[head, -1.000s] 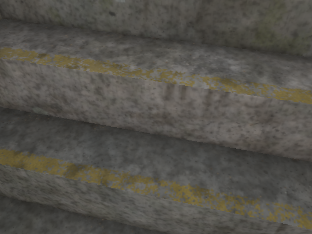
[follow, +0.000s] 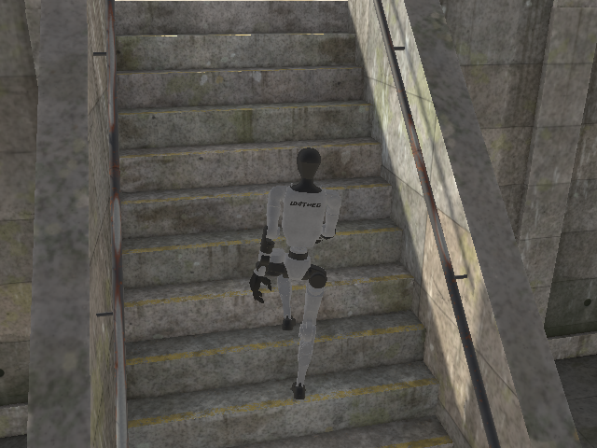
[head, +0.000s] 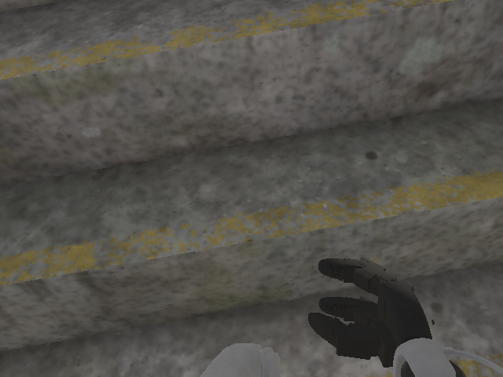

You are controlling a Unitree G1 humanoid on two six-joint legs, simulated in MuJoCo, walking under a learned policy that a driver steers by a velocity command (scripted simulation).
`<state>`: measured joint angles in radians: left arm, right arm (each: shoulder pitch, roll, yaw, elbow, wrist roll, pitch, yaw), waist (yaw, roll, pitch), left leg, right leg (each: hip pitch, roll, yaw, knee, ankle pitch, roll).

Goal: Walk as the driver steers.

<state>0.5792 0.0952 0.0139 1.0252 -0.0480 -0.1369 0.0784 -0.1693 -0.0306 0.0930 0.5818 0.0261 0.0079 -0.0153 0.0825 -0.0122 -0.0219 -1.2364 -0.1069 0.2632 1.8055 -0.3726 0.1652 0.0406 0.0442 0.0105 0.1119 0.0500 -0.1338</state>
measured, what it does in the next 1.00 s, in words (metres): climbs, turning left: left foot 0.22 m higher, then right foot 0.22 m higher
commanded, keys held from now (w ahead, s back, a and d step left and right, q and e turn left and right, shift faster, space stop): w+q+shift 0.86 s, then w+shift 0.14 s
